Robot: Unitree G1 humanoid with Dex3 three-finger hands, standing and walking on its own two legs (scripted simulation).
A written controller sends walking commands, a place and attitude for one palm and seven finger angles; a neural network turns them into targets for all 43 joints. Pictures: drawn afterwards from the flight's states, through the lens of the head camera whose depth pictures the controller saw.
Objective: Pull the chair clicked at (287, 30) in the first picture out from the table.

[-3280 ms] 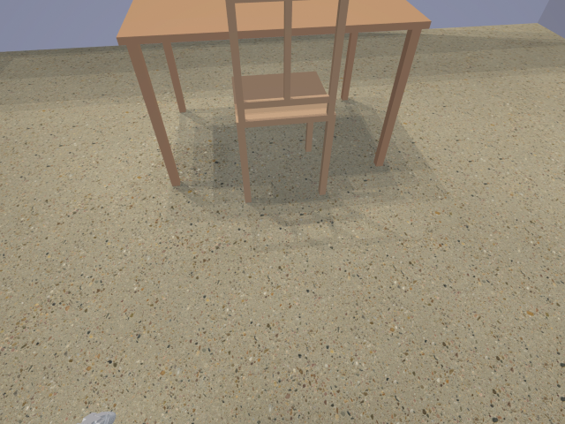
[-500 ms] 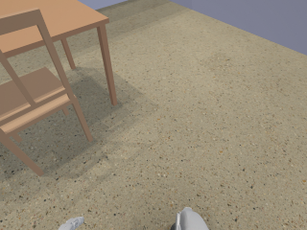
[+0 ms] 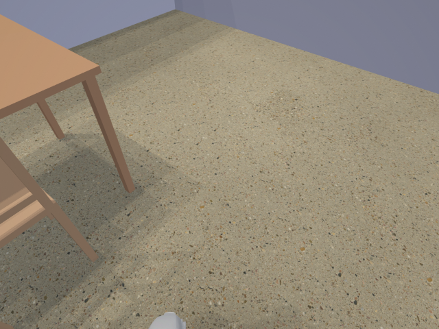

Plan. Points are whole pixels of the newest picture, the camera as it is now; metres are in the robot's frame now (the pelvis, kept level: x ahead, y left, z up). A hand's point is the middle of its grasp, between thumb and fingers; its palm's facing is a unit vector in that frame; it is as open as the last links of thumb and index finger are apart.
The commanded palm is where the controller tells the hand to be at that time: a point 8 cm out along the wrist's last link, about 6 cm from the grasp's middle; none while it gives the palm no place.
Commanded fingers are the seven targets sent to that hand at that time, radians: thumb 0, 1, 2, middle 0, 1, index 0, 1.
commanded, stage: turn to face it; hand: left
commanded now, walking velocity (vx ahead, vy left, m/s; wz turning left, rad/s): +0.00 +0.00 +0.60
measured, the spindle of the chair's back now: out of the picture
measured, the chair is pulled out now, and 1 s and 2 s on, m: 0.00 0.00 0.00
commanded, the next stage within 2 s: take the last steps up to it in 1.60 s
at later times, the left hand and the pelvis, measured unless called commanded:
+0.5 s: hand out of the picture +0.13 +0.23 -0.17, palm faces +0.23 -0.95 -0.21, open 7.4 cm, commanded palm none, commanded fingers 0.00 0.90 0.90 -0.20 -0.30 -0.20 -0.30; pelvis +0.08 +0.03 +0.00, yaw +11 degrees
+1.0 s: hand out of the picture +0.01 +0.22 -0.19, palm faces +0.54 -0.81 -0.24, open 7.4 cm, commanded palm none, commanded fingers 0.00 0.90 0.90 -0.20 -0.30 -0.20 -0.30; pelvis +0.08 +0.02 -0.02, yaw +32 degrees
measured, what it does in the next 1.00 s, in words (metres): steps on the spot, turning left: left foot, then right foot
